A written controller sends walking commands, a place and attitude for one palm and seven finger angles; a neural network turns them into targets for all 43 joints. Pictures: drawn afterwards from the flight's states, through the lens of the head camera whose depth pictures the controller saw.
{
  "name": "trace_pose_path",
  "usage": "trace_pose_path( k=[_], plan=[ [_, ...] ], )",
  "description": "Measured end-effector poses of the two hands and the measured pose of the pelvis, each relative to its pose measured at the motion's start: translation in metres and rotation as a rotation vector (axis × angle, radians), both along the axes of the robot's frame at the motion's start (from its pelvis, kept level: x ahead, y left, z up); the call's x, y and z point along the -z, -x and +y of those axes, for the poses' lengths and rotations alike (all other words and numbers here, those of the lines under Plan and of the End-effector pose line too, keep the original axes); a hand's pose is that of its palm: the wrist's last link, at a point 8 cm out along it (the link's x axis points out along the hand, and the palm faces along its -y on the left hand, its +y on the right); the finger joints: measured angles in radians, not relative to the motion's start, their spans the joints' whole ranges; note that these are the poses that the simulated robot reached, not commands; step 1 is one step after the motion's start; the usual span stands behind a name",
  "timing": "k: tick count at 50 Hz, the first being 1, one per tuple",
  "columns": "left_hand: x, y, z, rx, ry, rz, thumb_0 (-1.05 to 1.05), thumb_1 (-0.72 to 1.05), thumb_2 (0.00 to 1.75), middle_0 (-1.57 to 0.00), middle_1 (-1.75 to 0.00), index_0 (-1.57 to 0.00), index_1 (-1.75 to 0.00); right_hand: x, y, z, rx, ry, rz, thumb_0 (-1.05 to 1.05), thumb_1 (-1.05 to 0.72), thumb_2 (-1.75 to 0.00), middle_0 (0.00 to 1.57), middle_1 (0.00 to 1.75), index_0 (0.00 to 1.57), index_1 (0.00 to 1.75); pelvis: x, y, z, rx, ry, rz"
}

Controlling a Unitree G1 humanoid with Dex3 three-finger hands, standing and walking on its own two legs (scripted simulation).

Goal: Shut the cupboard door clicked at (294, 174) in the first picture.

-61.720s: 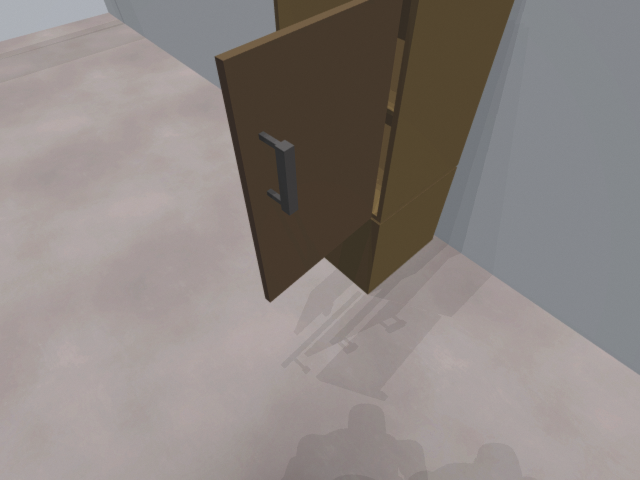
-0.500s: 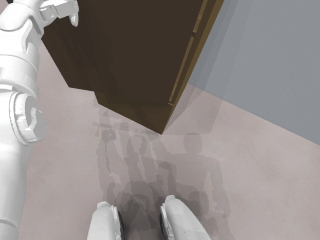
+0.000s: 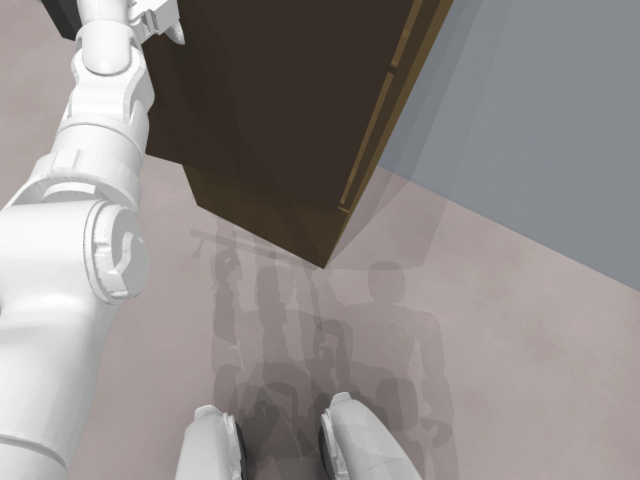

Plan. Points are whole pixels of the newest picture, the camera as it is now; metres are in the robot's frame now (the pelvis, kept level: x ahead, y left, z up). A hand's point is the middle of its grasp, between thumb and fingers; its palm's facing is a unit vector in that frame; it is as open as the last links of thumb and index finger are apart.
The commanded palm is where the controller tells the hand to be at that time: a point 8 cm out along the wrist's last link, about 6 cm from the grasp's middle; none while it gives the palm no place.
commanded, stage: pull the fist back off the door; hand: left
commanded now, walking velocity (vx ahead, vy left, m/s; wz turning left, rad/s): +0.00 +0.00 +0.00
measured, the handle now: out of the picture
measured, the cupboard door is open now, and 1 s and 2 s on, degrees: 12 12 12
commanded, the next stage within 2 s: draw the hand back to the body in 0.60 s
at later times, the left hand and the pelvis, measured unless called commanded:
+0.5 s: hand (169, 70) +0.51 +0.06 +0.15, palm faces -0.01 -1.00 -0.01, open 3.1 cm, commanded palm +0.48 +0.11 +0.15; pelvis +0.02 -0.01 +0.04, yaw +2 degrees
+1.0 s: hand (110, 115) +0.45 +0.10 +0.17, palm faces +0.03 -1.00 -0.02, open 3.1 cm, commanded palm +0.40 +0.15 +0.18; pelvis +0.02 -0.02 +0.06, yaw +0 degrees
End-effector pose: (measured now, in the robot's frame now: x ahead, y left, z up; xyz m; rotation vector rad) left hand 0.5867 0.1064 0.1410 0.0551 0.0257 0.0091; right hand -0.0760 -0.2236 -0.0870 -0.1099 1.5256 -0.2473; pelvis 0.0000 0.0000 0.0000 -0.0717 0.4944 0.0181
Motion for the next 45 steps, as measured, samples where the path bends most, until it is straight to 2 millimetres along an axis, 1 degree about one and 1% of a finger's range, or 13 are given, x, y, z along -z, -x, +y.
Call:
trace_pose_path(
  k=[3, 6, 9, 12, 16, 22, 26, 30, 33, 36, 40, 42, 45],
  plan=[
    [0.000, 0.006, -0.005, 0.016, 0.039, 0.034, 0.01, 0.88, 0.90, -1.30, -1.50, -1.30, -1.50, -0.005, -0.004, 0.002, 0.016, -0.018, -0.005, 0.00, -0.91, -0.89, 0.20, 0.30, 0.21, 0.30, -0.010, -0.005, -0.001, 0.005, -0.008, -0.021],
    [-0.005, 0.014, -0.003, 0.005, 0.049, 0.028, 0.01, 0.89, 0.90, -1.30, -1.50, -1.30, -1.50, -0.010, -0.011, 0.000, 0.017, -0.026, -0.029, 0.00, -0.91, -0.89, 0.20, 0.30, 0.21, 0.30, -0.019, -0.012, -0.003, 0.010, -0.017, -0.046],
    [-0.013, 0.024, 0.000, -0.004, 0.037, -0.002, 0.01, 0.89, 0.90, -1.30, -1.50, -1.30, -1.50, -0.014, -0.021, -0.007, 0.011, -0.030, -0.055, 0.00, -0.91, -0.89, 0.20, 0.30, 0.21, 0.30, -0.026, -0.018, -0.005, 0.012, -0.025, -0.074],
    [-0.016, 0.036, 0.004, 0.000, 0.027, -0.014, 0.01, 0.89, 0.90, -1.30, -1.50, -1.30, -1.50, -0.017, -0.033, -0.016, -0.002, -0.027, -0.080, 0.00, -0.91, -0.90, 0.20, 0.30, 0.20, 0.30, -0.032, -0.022, -0.007, 0.011, -0.033, -0.103],
    [-0.012, 0.058, 0.007, 0.011, 0.033, -0.009, 0.01, 0.90, 0.90, -1.30, -1.50, -1.30, -1.50, -0.020, -0.057, -0.031, -0.030, -0.008, -0.124, 0.00, -0.91, -0.90, 0.20, 0.30, 0.20, 0.30, -0.039, -0.026, -0.010, 0.003, -0.040, -0.141],
    [-0.006, 0.086, 0.008, 0.014, 0.049, -0.034, 0.01, 0.90, 0.90, -1.30, -1.50, -1.30, -1.50, -0.022, -0.099, -0.052, -0.078, 0.038, -0.229, 0.01, -0.91, -0.90, 0.20, 0.30, 0.20, 0.30, -0.042, -0.024, -0.012, -0.006, -0.048, -0.179],
    [-0.006, 0.101, 0.007, 0.022, 0.040, -0.054, 0.01, 0.90, 0.90, -1.30, -1.50, -1.30, -1.50, -0.022, -0.125, -0.057, -0.098, 0.050, -0.300, 0.01, -0.91, -0.90, 0.20, 0.30, 0.20, 0.30, -0.042, -0.021, -0.014, -0.008, -0.054, -0.200],
    [-0.008, 0.110, 0.007, 0.021, 0.033, -0.045, 0.01, 0.90, 0.90, -1.30, -1.50, -1.30, -1.50, -0.021, -0.142, -0.054, -0.109, 0.043, -0.355, 0.01, -0.91, -0.90, 0.20, 0.30, 0.20, 0.30, -0.042, -0.018, -0.015, -0.009, -0.058, -0.218],
    [-0.010, 0.111, 0.007, 0.020, 0.022, -0.032, 0.01, 0.90, 0.90, -1.30, -1.50, -1.30, -1.50, -0.019, -0.146, -0.051, -0.114, 0.034, -0.377, 0.00, -0.91, -0.90, 0.20, 0.30, 0.20, 0.30, -0.042, -0.014, -0.016, -0.014, -0.059, -0.224],
    [-0.015, 0.110, 0.005, 0.019, 0.030, -0.043, 0.01, 0.90, 0.90, -1.30, -1.50, -1.30, -1.50, -0.016, -0.142, -0.047, -0.113, 0.025, -0.380, 0.00, -0.91, -0.90, 0.20, 0.30, 0.20, 0.30, -0.041, -0.011, -0.017, -0.015, -0.060, -0.223],
    [-0.021, 0.110, 0.004, 0.022, 0.047, -0.070, 0.01, 0.90, 0.90, -1.30, -1.50, -1.30, -1.50, -0.013, -0.128, -0.043, -0.092, 0.010, -0.359, 0.01, -0.91, -0.90, 0.20, 0.30, 0.20, 0.30, -0.041, -0.009, -0.017, -0.003, -0.063, -0.221],
    [-0.023, 0.115, 0.009, 0.020, 0.043, -0.078, 0.01, 0.90, 0.90, -1.30, -1.50, -1.30, -1.50, -0.013, -0.120, -0.041, -0.071, 0.000, -0.346, 0.01, -0.91, -0.90, 0.20, 0.30, 0.20, 0.30, -0.043, -0.010, -0.017, 0.008, -0.066, -0.228],
    [-0.022, 0.128, 0.022, 0.011, 0.032, -0.063, 0.01, 0.90, 0.90, -1.30, -1.50, -1.30, -1.50, -0.015, -0.110, -0.039, -0.042, -0.012, -0.329, 0.01, -0.91, -0.90, 0.20, 0.30, 0.20, 0.30, -0.049, -0.012, -0.017, 0.020, -0.070, -0.253]
  ],
)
